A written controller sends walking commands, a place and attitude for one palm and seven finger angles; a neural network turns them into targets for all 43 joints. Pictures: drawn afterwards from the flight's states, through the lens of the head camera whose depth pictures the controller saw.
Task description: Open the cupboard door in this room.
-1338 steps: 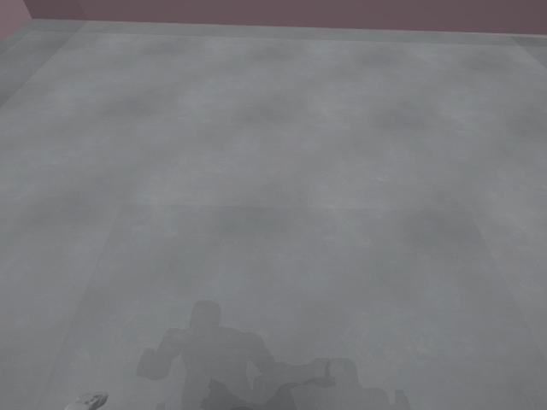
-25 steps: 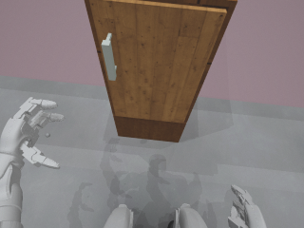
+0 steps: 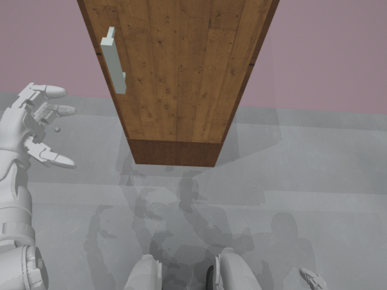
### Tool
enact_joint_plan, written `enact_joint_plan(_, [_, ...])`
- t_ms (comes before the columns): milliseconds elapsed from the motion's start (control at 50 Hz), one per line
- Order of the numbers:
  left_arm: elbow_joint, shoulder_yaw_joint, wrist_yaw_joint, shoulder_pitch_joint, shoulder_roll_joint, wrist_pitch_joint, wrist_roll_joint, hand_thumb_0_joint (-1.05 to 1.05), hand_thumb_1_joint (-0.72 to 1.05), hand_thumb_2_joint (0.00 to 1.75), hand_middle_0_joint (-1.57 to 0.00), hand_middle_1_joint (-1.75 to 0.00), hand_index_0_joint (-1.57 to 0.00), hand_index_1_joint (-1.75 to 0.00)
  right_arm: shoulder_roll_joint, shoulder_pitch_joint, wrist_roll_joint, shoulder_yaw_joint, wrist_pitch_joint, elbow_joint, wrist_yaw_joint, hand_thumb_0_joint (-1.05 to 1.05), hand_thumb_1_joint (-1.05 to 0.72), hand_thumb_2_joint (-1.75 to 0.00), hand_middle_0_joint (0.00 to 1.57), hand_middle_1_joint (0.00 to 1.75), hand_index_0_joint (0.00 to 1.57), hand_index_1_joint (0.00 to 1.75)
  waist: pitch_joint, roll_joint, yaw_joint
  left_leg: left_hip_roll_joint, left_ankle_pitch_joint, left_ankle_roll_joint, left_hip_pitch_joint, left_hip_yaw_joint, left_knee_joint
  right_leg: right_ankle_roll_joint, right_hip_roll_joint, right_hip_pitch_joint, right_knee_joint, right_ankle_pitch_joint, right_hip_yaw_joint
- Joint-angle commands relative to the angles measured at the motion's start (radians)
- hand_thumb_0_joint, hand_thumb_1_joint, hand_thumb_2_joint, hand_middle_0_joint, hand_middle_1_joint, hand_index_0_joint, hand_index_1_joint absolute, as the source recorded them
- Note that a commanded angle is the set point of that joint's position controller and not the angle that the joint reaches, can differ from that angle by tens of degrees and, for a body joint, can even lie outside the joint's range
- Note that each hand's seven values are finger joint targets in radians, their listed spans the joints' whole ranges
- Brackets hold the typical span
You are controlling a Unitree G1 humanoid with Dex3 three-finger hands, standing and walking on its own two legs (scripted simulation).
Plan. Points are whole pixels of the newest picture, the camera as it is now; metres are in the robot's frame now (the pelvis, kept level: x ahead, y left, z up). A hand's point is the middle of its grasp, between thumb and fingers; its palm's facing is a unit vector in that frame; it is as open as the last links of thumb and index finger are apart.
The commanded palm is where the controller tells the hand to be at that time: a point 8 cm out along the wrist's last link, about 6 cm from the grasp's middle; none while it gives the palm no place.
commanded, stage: move the hooked fingers beside the handle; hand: left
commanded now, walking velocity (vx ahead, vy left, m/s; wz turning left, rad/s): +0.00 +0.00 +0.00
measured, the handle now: (116, 62) +0.61 +0.19 +0.04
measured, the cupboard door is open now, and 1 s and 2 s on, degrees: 0 0 0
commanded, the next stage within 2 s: slide the fingers in behind the handle in 1.68 s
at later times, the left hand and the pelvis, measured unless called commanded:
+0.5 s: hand (68, 95) +0.49 +0.26 +0.06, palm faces -0.03 -1.00 -0.03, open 14.0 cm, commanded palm +0.48 +0.30 +0.05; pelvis +0.00 +0.00 -0.01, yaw -1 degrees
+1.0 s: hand (79, 68) +0.57 +0.26 +0.05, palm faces -0.03 -1.00 -0.03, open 14.0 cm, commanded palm +0.55 +0.29 +0.04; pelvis +0.00 +0.01 -0.03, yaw -3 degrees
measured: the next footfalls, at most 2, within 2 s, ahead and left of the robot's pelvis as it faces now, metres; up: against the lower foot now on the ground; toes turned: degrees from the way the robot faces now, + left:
none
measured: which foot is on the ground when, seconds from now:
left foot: down 0.00-1.00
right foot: down 0.00-1.00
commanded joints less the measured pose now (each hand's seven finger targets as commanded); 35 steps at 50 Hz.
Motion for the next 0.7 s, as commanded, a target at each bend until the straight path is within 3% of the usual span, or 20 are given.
enact_joint_plan(0, [-0.132, 0.066, 0.021, -0.343, 0.307, -0.054, 0.003, 0.0, -0.5, 0.3, -0.3, -1.2, -0.3, -1.2, -0.171, 0.093, 0.001, -0.073, -0.006, -0.09, -0.006, 0.0, -0.9, -0.9, 0.2, 0.3, 0.2, 0.3, -0.417, 0.138, 0.004, -0.033, 0.389, 0.009, 0.196, -0.029, -0.164, -0.031, 0.049, 0.262, -0.09, 0.232, 0.032])
enact_joint_plan(80, [-0.064, 0.076, 0.039, -0.449, 0.341, -0.068, 0.025, 0.0, -0.5, 0.3, -0.3, -1.2, -0.3, -1.2, -0.174, 0.11, -0.004, -0.068, 0.016, -0.079, -0.004, 0.0, -0.9, -0.9, 0.2, 0.3, 0.2, 0.3, -0.415, 0.108, -0.016, -0.03, 0.376, 0.013, 0.172, -0.033, -0.149, -0.029, 0.053, 0.244, -0.081, 0.225, 0.032])
enact_joint_plan(160, [-0.043, 0.08, 0.04, -0.528, 0.37, -0.09, 0.047, 0.0, -0.5, 0.3, -0.3, -1.2, -0.3, -1.2, -0.176, 0.131, -0.012, -0.069, 0.035, -0.065, -0.001, 0.0, -0.9, -0.9, 0.2, 0.3, 0.2, 0.3, -0.481, 0.17, -0.021, -0.026, 0.436, 0.009, 0.226, -0.041, -0.131, -0.03, 0.054, 0.223, -0.067, 0.253, 0.032])
enact_joint_plan(220, [0.016, 0.088, 0.034, -0.555, 0.39, -0.085, 0.05, 0.0, -0.5, 0.3, -0.3, -1.2, -0.3, -1.2, -0.18, 0.143, -0.014, -0.066, 0.051, -0.06, 0.0, 0.0, -0.9, -0.9, 0.2, 0.3, 0.2, 0.3, -0.477, 0.131, -0.037, -0.024, 0.446, 0.015, 0.195, -0.042, -0.118, -0.029, 0.058, 0.231, -0.063, 0.274, 0.034])
enact_joint_plan(280, [0.079, 0.073, 0.029, -0.605, 0.4, -0.067, 0.068, 0.0, -0.5, 0.3, -0.3, -1.2, -0.3, -1.2, -0.182, 0.149, -0.014, -0.059, 0.069, -0.057, 0.001, 0.0, -0.9, -0.9, 0.2, 0.3, 0.2, 0.3, -0.445, 0.129, -0.056, -0.025, 0.396, 0.019, 0.145, -0.037, -0.113, -0.023, 0.056, 0.216, -0.068, 0.252, 0.037])
enact_joint_plan(340, [0.07, 0.103, 0.035, -0.674, 0.463, -0.078, 0.083, 0.0, -0.5, 0.3, -0.3, -1.2, -0.3, -1.2, -0.188, 0.165, -0.019, -0.059, 0.082, -0.051, -0.001, 0.0, -0.9, -0.9, 0.2, 0.3, 0.2, 0.3, -0.486, 0.158, -0.063, -0.02, 0.433, 0.018, 0.18, -0.05, -0.102, -0.025, 0.06, 0.194, -0.056, 0.262, 0.033])
enact_joint_plan(380, [0.064, 0.095, 0.036, -0.672, 0.451, -0.082, 0.084, 0.0, -0.5, 0.3, -0.3, -1.2, -0.3, -1.2, -0.186, 0.173, -0.023, -0.059, 0.089, -0.05, 0.003, 0.0, -0.9, -0.9, 0.2, 0.3, 0.2, 0.3, -0.527, 0.197, -0.061, -0.018, 0.484, 0.014, 0.218, -0.052, -0.092, -0.025, 0.06, 0.186, -0.052, 0.286, 0.033])
enact_joint_plan(440, [0.093, 0.077, 0.036, -0.732, 0.443, -0.076, 0.088, 0.0, -0.5, 0.3, -0.3, -1.2, -0.3, -1.2, -0.19, 0.182, -0.024, -0.056, 0.101, -0.04, 0.006, 0.0, -0.9, -0.9, 0.2, 0.3, 0.2, 0.3, -0.514, 0.19, -0.088, -0.014, 0.472, 0.014, 0.218, -0.061, -0.084, -0.023, 0.063, 0.146, -0.053, 0.264, 0.028])
enact_joint_plan(480, [0.128, 0.073, 0.039, -0.738, 0.45, -0.061, 0.099, 0.0, -0.5, 0.3, -0.3, -1.2, -0.3, -1.2, -0.192, 0.187, -0.025, -0.052, 0.11, -0.04, 0.007, 0.0, -0.9, -0.9, 0.2, 0.3, 0.2, 0.3, -0.497, 0.197, -0.092, -0.016, 0.444, 0.016, 0.192, -0.059, -0.084, -0.022, 0.063, 0.138, -0.057, 0.246, 0.028])
enact_joint_plan(500, [0.128, 0.094, 0.045, -0.754, 0.484, -0.056, 0.105, 0.0, -0.5, 0.3, -0.3, -1.2, -0.3, -1.2, -0.196, 0.192, -0.027, -0.051, 0.114, -0.038, 0.005, 0.0, -0.9, -0.9, 0.2, 0.3, 0.2, 0.3, -0.495, 0.177, -0.095, -0.014, 0.444, 0.019, 0.179, -0.062, -0.082, -0.022, 0.062, 0.145, -0.056, 0.252, 0.027])
enact_joint_plan(520, [0.124, 0.083, 0.047, -0.777, 0.483, -0.058, 0.109, 0.0, -0.5, 0.3, -0.3, -1.2, -0.3, -1.2, -0.194, 0.195, -0.027, -0.048, 0.117, -0.041, 0.004, 0.0, -0.9, -0.9, 0.2, 0.3, 0.2, 0.3, -0.498, 0.212, -0.097, -0.016, 0.459, 0.017, 0.19, -0.065, -0.081, -0.027, 0.064, 0.131, -0.049, 0.254, 0.024])
enact_joint_plan(560, [0.128, 0.104, 0.056, -0.806, 0.518, -0.056, 0.12, 0.0, -0.5, 0.3, -0.3, -1.2, -0.3, -1.2, -0.198, 0.206, -0.031, -0.047, 0.125, -0.037, 0.006, 0.0, -0.9, -0.9, 0.2, 0.3, 0.2, 0.3, -0.524, 0.218, -0.1, -0.014, 0.463, 0.017, 0.194, -0.066, -0.073, -0.024, 0.065, 0.131, -0.05, 0.256, 0.026])
enact_joint_plan(620, [0.154, 0.092, 0.064, -0.858, 0.528, -0.053, 0.133, 0.0, -0.5, 0.3, -0.3, -1.2, -0.3, -1.2, -0.197, 0.215, -0.034, -0.038, 0.132, -0.036, 0.007, 0.0, -0.9, -0.9, 0.2, 0.3, 0.2, 0.3, -0.503, 0.213, -0.125, -0.011, 0.465, 0.019, 0.178, -0.076, -0.066, -0.026, 0.07, 0.106, -0.042, 0.252, 0.018])
enact_joint_plan(660, [0.152, 0.106, 0.07, -0.882, 0.565, -0.053, 0.149, 0.0, -0.5, 0.3, -0.3, -1.2, -0.3, -1.2, -0.202, 0.224, -0.038, -0.036, 0.139, -0.036, 0.009, 0.0, -0.9, -0.9, 0.2, 0.3, 0.2, 0.3, -0.544, 0.246, -0.122, -0.009, 0.488, 0.015, 0.195, -0.079, -0.058, -0.025, 0.068, 0.105, -0.037, 0.261, 0.02])
enact_joint_plan(680, [0.149, 0.092, 0.07, -0.898, 0.549, -0.052, 0.153, 0.0, -0.5, 0.3, -0.3, -1.2, -0.3, -1.2, -0.199, 0.227, -0.041, -0.037, 0.141, -0.035, 0.012, 0.0, -0.9, -0.9, 0.2, 0.3, 0.2, 0.3, -0.556, 0.271, -0.128, -0.007, 0.493, 0.014, 0.208, -0.079, -0.053, -0.025, 0.068, 0.09, -0.036, 0.259, 0.02])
